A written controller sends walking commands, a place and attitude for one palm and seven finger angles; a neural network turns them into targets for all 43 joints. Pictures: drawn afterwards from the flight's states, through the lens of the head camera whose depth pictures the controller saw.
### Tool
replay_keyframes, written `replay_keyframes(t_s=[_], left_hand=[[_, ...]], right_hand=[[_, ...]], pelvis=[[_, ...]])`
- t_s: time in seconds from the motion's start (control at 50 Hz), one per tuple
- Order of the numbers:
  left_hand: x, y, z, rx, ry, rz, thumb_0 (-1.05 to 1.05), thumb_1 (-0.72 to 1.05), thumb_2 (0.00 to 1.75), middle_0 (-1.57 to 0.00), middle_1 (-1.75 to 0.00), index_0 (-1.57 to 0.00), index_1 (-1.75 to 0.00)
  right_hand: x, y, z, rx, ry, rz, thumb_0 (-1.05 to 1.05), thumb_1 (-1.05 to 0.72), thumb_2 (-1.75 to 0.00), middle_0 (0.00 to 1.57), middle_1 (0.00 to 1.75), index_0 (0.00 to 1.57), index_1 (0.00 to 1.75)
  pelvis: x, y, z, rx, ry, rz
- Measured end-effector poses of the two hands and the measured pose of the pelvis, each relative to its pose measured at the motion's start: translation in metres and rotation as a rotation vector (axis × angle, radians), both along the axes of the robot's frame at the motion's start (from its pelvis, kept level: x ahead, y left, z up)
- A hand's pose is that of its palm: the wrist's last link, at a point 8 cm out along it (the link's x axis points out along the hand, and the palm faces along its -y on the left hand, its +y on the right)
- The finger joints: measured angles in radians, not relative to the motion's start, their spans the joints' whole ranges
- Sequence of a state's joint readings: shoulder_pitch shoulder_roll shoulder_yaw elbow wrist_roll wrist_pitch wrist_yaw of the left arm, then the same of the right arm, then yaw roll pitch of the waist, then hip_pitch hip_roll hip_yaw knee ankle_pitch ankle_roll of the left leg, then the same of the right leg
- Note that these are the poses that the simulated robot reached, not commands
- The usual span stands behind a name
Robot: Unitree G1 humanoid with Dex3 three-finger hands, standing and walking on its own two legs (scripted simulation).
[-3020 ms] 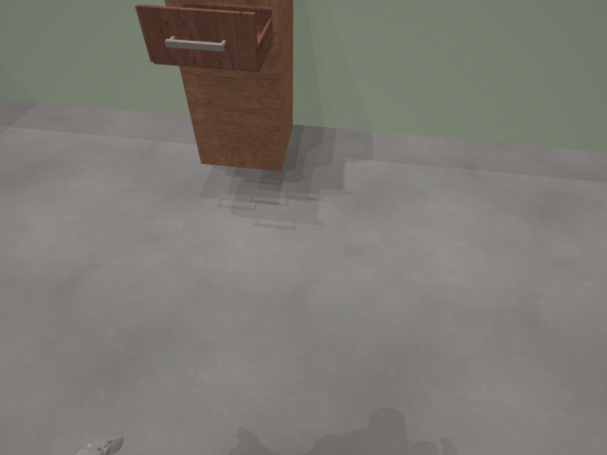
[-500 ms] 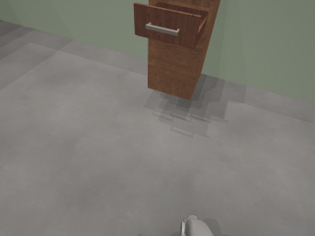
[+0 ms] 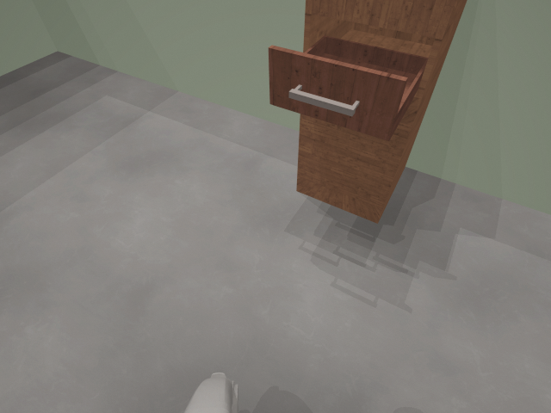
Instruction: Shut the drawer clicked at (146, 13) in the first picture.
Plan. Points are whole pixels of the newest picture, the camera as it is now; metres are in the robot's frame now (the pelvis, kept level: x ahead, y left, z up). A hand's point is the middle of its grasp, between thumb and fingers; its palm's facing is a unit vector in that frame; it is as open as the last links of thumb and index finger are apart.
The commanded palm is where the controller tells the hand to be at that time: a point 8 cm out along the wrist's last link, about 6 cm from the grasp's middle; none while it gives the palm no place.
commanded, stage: walk to a spot facing it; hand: left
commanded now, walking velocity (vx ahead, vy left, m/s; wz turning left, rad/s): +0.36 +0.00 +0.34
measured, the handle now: (324, 98) +0.90 -0.08 -0.02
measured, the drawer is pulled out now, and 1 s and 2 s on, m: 0.28 0.28 0.28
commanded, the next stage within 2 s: turn to face it in 0.28 s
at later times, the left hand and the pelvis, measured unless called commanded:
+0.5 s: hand (160, 358) +0.24 +0.24 -0.18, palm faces +0.15 -0.97 -0.17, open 7.4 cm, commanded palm none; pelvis +0.22 +0.06 +0.00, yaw +3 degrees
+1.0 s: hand (197, 277) +0.41 +0.20 -0.17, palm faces -0.14 -0.96 -0.24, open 7.4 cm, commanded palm none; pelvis +0.31 +0.02 -0.01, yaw -11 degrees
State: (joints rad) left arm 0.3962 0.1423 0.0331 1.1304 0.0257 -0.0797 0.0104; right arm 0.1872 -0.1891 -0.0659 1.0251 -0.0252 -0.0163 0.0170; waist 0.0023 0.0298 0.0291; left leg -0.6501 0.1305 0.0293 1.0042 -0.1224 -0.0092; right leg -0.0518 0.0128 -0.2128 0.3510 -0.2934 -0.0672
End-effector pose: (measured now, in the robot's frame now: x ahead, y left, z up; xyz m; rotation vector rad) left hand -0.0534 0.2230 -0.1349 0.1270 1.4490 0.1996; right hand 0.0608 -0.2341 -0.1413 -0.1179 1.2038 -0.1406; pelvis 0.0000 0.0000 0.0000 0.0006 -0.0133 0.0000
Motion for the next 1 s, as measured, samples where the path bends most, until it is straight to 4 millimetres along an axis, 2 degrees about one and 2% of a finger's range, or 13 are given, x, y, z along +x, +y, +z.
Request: replay_keyframes(t_s=[0.06,0.14,0.2,0.24,0.3,0.38,0.48,0.58,0.68,0.74,0.8,0.9,1.0], left_hand=[[0.000,-0.007,-0.002,-0.025,0.051,0.055,0.00,0.91,0.90,-0.20,-0.30,-0.20,-0.30],[0.007,-0.012,-0.008,-0.058,0.120,0.130,0.00,0.91,0.90,-0.20,-0.30,-0.20,-0.30],[0.021,-0.008,-0.018,-0.083,0.175,0.164,0.00,0.91,0.90,-0.20,-0.30,-0.20,-0.30],[0.039,0.000,-0.023,-0.094,0.191,0.176,0.00,0.90,0.90,-0.20,-0.30,-0.20,-0.30],[0.088,0.019,-0.024,-0.078,0.131,0.164,0.01,0.90,0.90,-0.20,-0.30,-0.20,-0.30],[0.172,0.045,-0.021,-0.049,-0.008,0.113,0.01,0.91,0.90,-0.20,-0.30,-0.20,-0.30],[0.267,0.063,-0.015,-0.019,-0.159,0.070,0.00,0.91,0.90,-0.20,-0.30,-0.20,-0.30],[0.335,0.064,-0.009,-0.008,-0.201,0.009,0.00,0.92,0.90,-0.20,-0.30,-0.19,-0.30],[0.392,0.052,-0.010,0.005,-0.187,-0.094,0.00,0.91,0.90,-0.20,-0.30,-0.19,-0.30],[0.423,0.041,-0.015,0.022,-0.199,-0.154,0.00,0.91,0.90,-0.20,-0.30,-0.20,-0.30],[0.442,0.031,-0.014,0.034,-0.221,-0.177,0.00,0.91,0.90,-0.20,-0.30,-0.20,-0.30],[0.450,0.025,-0.004,0.042,-0.193,-0.195,0.00,0.91,0.90,-0.20,-0.30,-0.20,-0.30],[0.461,0.027,0.001,0.031,-0.171,-0.242,0.00,0.90,0.90,-0.20,-0.30,-0.20,-0.30]], right_hand=[[0.057,0.015,0.000,0.016,-0.028,0.065,0.00,-0.91,-0.90,0.19,0.30,0.20,0.30],[0.131,0.044,-0.004,0.031,-0.053,0.159,0.01,-0.91,-0.90,0.19,0.30,0.20,0.30],[0.180,0.067,-0.011,0.028,-0.093,0.199,0.01,-0.91,-0.90,0.19,0.30,0.20,0.30],[0.201,0.078,-0.014,0.020,-0.116,0.200,0.01,-0.91,-0.90,0.19,0.30,0.20,0.30],[0.208,0.084,-0.010,0.010,-0.093,0.173,0.00,-0.91,-0.90,0.20,0.30,0.20,0.30],[0.216,0.069,0.005,-0.054,-0.086,0.104,-0.03,-0.95,-0.90,0.20,0.30,0.21,0.30],[0.210,0.059,0.011,-0.080,0.008,0.081,-0.02,-0.94,-0.90,0.20,0.30,0.20,0.30],[0.200,0.058,0.003,-0.054,0.095,0.020,-0.01,-0.92,-0.90,0.20,0.30,0.20,0.30],[0.194,0.054,-0.015,-0.011,0.168,-0.072,0.00,-0.91,-0.90,0.20,0.30,0.20,0.30],[0.194,0.045,-0.031,0.014,0.209,-0.122,0.00,-0.91,-0.90,0.20,0.30,0.21,0.30],[0.204,0.033,-0.036,0.016,0.228,-0.149,0.01,-0.91,-0.90,0.20,0.30,0.21,0.30],[0.249,0.014,-0.020,-0.013,0.135,-0.158,0.01,-0.91,-0.90,0.20,0.30,0.20,0.30],[0.292,0.004,-0.004,-0.039,-0.001,-0.178,0.01,-0.91,-0.90,0.20,0.30,0.20,0.30]], pelvis=[[0.029,0.006,-0.002,-0.006,0.004,0.021],[0.070,0.018,-0.010,-0.013,0.009,0.053],[0.106,0.034,-0.021,-0.015,0.009,0.068],[0.124,0.044,-0.026,-0.013,0.005,0.083],[0.148,0.053,-0.020,-0.003,-0.013,0.080],[0.176,0.060,-0.009,0.006,-0.022,0.074],[0.212,0.060,-0.002,0.008,-0.022,0.064],[0.245,0.054,-0.002,0.009,-0.023,0.022],[0.274,0.041,-0.011,0.013,-0.019,-0.046],[0.293,0.029,-0.022,0.009,-0.014,-0.082],[0.300,0.021,-0.024,-0.005,-0.012,-0.105],[0.307,0.016,-0.012,0.008,0.001,-0.148],[0.313,0.023,-0.005,0.022,0.020,-0.199]])
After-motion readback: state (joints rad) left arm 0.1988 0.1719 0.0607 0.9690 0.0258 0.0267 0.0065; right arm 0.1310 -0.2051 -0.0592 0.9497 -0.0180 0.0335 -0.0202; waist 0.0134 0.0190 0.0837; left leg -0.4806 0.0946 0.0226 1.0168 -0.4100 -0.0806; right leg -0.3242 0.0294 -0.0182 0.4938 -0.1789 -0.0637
